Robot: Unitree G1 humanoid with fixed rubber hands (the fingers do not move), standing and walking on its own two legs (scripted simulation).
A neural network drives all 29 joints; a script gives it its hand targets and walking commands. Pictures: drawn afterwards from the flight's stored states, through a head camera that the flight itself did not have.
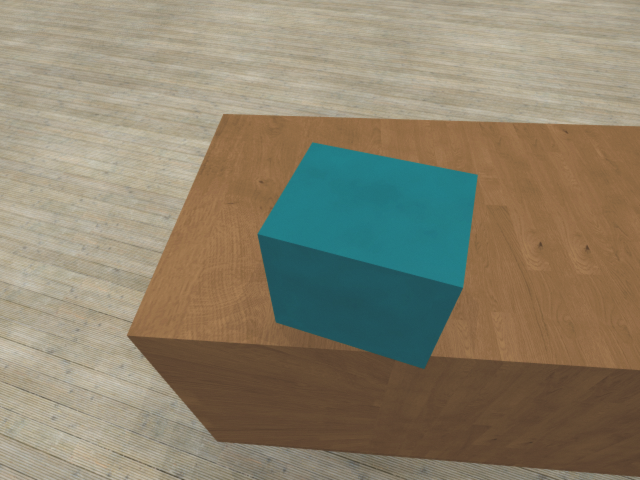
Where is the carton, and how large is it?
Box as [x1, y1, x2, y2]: [258, 142, 477, 368]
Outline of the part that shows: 312,142 258,232 258,238 275,320 279,323 423,368 462,288 477,175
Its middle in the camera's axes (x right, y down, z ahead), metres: +0.07 +0.02 +0.59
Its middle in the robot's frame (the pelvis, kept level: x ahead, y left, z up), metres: +0.42 -0.06 +0.01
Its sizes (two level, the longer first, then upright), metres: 0.243 0.196 0.220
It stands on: a pedestal, 0.68 m high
